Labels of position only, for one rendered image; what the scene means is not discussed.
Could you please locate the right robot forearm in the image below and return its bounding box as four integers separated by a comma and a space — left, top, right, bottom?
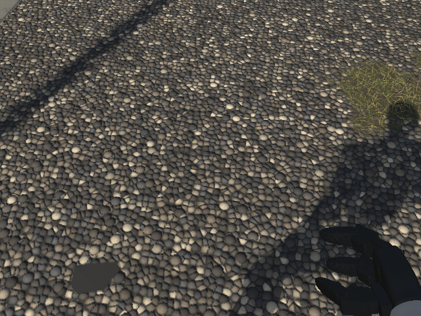
390, 300, 421, 316

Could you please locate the robot right hand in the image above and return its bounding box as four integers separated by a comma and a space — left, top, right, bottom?
315, 224, 421, 316

